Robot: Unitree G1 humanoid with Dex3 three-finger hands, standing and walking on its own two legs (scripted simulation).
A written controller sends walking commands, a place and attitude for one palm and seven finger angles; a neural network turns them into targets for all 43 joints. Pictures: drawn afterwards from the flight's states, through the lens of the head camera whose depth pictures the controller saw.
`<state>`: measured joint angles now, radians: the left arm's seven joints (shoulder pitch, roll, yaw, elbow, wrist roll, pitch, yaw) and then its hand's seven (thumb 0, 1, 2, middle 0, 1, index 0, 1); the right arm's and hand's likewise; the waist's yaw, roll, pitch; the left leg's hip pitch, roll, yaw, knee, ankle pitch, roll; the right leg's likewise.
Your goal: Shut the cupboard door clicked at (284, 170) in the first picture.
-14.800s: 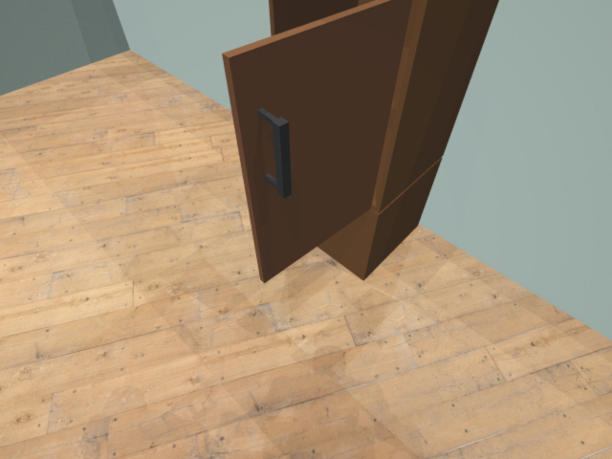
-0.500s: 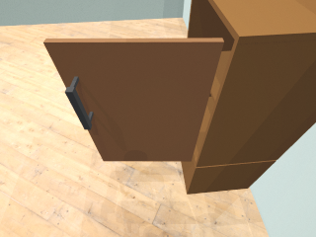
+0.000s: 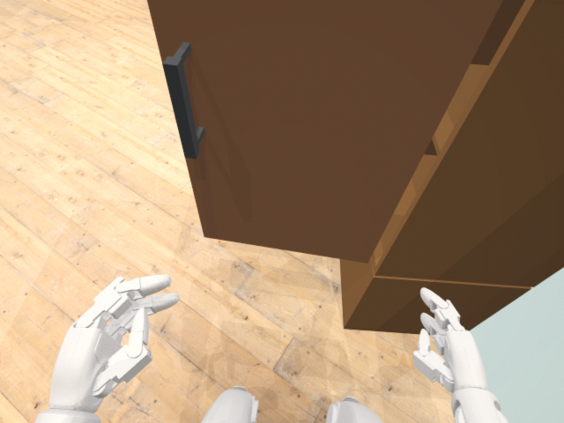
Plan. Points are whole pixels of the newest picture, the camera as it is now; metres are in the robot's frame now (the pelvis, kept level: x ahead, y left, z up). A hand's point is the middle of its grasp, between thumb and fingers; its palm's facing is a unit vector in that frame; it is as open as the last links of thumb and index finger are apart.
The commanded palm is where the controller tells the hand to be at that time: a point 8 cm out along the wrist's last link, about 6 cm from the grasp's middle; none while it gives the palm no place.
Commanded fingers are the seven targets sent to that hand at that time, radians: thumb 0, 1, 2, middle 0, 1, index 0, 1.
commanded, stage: raise the hand and make a fist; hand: left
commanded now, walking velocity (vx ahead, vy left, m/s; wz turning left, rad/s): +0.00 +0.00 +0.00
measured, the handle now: (188, 104) +0.50 +0.22 +0.16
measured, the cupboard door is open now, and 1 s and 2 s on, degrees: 84 84 84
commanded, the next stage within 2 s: bring the fist close to the handle in 1.36 s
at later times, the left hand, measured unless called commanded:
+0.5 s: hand (143, 294) +0.23 +0.19 +0.11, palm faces -0.02 -1.00 -0.03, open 3.4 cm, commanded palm +0.20 +0.25 +0.12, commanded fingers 0.00 0.90 0.90 -1.17 -1.36 -1.17 -1.36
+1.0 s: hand (137, 237) +0.27 +0.20 +0.16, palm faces +0.01 -1.00 -0.06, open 3.1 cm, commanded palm +0.24 +0.25 +0.16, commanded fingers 0.00 0.90 0.90 -1.30 -1.50 -1.30 -1.50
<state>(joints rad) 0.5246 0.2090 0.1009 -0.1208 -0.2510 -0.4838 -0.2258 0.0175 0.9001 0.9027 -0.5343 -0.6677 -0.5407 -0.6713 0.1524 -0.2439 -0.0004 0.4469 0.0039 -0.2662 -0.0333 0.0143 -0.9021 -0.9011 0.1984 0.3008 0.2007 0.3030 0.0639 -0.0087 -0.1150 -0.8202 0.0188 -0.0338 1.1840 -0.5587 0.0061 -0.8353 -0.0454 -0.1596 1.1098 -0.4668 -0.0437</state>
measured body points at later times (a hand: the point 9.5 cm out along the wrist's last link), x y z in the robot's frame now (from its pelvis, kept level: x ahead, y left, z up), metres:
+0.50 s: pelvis +0.02 +0.02 +0.03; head +0.05 +0.03 +0.48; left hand +0.22 +0.25 +0.11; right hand +0.18 -0.23 -0.03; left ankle +0.02 +0.11 -0.65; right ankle +0.05 -0.10 -0.65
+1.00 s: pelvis +0.04 +0.01 +0.06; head +0.05 +0.00 +0.51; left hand +0.26 +0.25 +0.17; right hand +0.21 -0.21 -0.01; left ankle +0.02 +0.11 -0.65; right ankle +0.05 -0.10 -0.65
